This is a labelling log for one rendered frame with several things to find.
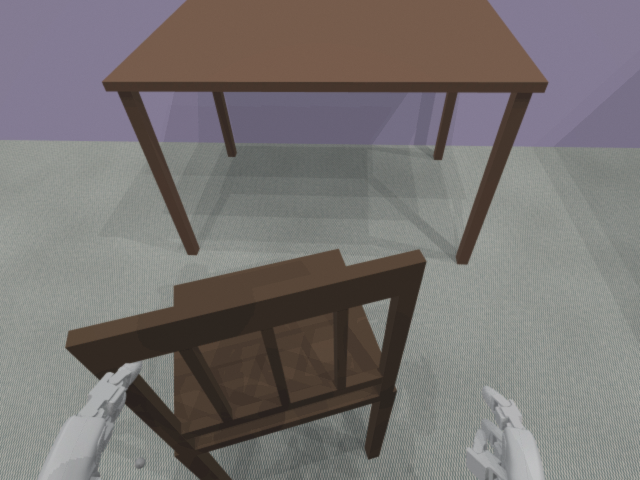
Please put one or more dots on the chair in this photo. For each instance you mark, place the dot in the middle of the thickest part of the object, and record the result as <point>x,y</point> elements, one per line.
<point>264,349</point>

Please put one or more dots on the left robot hand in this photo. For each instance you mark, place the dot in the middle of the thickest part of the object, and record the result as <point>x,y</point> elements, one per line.
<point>76,451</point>

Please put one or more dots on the table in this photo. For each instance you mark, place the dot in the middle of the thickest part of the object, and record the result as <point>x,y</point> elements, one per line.
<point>453,46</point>

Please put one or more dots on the right robot hand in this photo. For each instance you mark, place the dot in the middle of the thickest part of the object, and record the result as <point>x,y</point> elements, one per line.
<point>516,455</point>

